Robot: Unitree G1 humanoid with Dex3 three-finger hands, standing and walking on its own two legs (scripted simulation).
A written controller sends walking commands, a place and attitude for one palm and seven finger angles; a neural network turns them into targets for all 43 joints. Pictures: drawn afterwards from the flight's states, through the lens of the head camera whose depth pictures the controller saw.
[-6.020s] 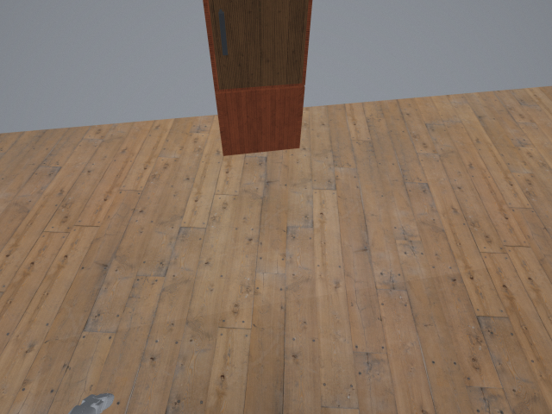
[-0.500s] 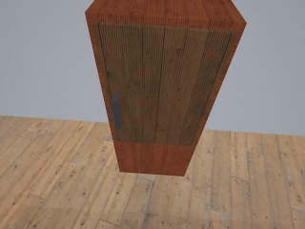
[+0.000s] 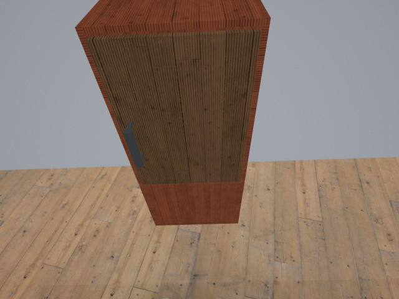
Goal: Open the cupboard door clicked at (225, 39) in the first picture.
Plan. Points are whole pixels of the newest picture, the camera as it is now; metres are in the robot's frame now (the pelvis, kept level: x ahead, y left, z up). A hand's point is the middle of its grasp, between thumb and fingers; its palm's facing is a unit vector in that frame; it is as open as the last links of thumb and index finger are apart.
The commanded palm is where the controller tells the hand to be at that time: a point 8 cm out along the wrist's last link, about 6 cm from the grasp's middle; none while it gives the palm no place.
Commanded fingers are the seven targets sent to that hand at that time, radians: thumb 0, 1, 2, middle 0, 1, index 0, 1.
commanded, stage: come to a stop and stand still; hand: left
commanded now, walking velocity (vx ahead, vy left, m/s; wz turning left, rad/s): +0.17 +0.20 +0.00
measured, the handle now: (135, 144) +0.57 +0.25 -0.08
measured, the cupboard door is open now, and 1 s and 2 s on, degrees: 0 0 0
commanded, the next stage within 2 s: look again from close up in 0.94 s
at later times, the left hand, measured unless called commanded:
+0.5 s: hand out of the picture -0.01 +0.23 -0.18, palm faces +0.07 -0.97 -0.22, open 7.3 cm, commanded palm none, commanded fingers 0.00 0.90 0.90 -0.20 -0.30 -0.20 -0.30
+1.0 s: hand out of the picture +0.04 +0.26 -0.17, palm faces -0.01 -0.97 -0.24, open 7.3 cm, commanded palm none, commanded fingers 0.00 0.90 0.90 -0.20 -0.30 -0.20 -0.30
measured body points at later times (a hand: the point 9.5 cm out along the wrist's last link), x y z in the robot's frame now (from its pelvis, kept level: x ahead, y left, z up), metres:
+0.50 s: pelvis +0.01 +0.05 -0.01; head +0.04 +0.06 +0.44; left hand -0.02 +0.28 -0.17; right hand +0.08 -0.18 -0.15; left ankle -0.02 +0.14 -0.73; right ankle -0.02 -0.12 -0.73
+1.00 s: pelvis +0.00 +0.07 +0.00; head +0.02 +0.07 +0.45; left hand +0.04 +0.31 -0.15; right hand +0.03 -0.17 -0.16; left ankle -0.02 +0.14 -0.73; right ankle -0.02 -0.12 -0.73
